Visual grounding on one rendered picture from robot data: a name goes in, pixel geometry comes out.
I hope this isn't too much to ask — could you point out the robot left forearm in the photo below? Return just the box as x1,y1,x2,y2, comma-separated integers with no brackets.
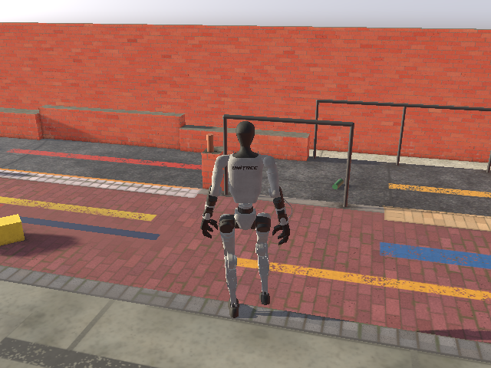
203,185,218,220

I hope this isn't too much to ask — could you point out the robot left upper arm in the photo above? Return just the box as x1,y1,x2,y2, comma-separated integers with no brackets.
209,155,229,197

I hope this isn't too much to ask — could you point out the left robot hand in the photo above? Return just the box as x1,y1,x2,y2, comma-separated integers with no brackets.
200,218,218,238

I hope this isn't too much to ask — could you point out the robot right upper arm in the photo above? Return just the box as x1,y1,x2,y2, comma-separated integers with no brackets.
262,155,281,198

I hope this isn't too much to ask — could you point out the robot right forearm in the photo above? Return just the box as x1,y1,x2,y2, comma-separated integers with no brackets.
273,186,288,225

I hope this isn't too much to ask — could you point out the right robot hand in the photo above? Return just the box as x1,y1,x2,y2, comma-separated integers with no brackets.
272,223,290,245

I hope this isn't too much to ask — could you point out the robot right thigh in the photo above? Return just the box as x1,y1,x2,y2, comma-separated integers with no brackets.
255,212,271,256

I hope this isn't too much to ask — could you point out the right robot shin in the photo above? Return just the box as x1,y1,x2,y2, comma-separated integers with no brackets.
258,243,269,295

